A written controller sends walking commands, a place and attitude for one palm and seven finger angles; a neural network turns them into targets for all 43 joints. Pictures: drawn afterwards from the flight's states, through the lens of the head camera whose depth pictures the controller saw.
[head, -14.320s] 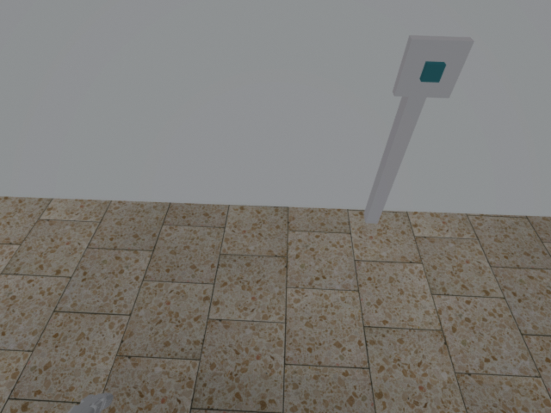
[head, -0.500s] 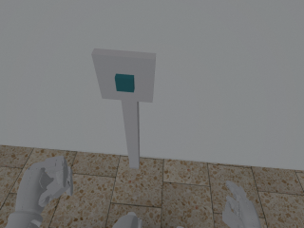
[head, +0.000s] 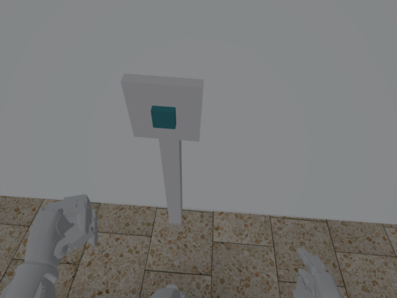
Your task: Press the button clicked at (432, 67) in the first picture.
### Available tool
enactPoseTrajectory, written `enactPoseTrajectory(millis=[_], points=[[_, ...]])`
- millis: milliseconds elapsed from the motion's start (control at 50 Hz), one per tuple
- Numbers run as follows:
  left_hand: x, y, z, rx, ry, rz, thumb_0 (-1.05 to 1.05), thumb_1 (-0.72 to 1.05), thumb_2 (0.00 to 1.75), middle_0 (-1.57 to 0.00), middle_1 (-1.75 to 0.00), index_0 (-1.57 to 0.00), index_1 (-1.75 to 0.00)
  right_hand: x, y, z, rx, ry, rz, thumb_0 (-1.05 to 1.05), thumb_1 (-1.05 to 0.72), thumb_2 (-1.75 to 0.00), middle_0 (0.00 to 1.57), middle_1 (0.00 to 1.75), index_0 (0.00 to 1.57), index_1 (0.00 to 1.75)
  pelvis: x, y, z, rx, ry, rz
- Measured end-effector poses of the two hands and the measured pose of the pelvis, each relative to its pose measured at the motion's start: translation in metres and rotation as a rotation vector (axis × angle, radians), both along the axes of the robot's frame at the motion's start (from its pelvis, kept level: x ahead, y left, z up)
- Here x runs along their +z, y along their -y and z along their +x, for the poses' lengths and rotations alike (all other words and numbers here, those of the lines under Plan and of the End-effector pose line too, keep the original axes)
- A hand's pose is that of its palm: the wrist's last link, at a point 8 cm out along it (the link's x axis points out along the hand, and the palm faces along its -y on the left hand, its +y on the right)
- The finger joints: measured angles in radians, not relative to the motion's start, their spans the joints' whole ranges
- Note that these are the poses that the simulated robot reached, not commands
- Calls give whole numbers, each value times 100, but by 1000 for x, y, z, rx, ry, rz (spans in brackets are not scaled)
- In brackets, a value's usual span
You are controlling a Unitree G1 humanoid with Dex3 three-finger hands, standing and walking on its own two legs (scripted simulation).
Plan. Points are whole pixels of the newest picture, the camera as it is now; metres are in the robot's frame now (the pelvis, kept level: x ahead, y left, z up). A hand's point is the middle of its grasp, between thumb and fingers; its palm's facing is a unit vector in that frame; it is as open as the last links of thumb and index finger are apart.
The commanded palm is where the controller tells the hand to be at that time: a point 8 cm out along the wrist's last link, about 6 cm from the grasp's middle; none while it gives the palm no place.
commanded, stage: raise the hand and make a fist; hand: left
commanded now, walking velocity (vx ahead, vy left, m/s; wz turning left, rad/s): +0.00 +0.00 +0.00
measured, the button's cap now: (164, 116) +0.51 +0.12 +0.06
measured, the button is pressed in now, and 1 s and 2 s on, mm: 0 0 0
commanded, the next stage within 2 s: aim a knuckle at the button in 0.22 s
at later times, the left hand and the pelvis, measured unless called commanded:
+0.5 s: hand (110, 222) +0.24 +0.18 +0.05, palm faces +0.00 -1.00 -0.03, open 3.1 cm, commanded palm +0.23 +0.23 +0.06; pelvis +0.00 -0.02 -0.01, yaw +1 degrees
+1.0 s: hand (148, 183) +0.33 +0.13 +0.04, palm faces -0.01 -1.00 -0.03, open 3.1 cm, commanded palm +0.32 +0.18 +0.05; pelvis +0.00 -0.03 -0.01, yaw +0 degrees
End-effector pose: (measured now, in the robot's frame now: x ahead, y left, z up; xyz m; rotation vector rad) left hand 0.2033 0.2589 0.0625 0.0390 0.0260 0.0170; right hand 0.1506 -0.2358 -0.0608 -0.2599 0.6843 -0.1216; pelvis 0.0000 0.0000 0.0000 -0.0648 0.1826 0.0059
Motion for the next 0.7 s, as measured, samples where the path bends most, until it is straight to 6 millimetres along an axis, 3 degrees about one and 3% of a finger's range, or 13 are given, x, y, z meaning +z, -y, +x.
enactPoseTrajectory(millis=[400,540,700], points=[[0,13,0,14,24,5,2,90,90,-130,-150,-130,-150,-6,8,12,29,7,16,1,-91,-90,21,30,20,30,-3,14,1,11,-8,5],[-11,34,27,-32,18,-16,2,90,90,-130,-150,-130,-150,-15,14,9,25,-16,10,1,-91,-90,21,30,20,30,-8,18,-2,11,-22,9],[-6,53,61,-35,45,-9,2,90,90,-130,-150,-130,-150,-21,24,-3,-9,-63,23,1,-91,-90,21,30,20,29,-7,24,2,-6,-32,23]])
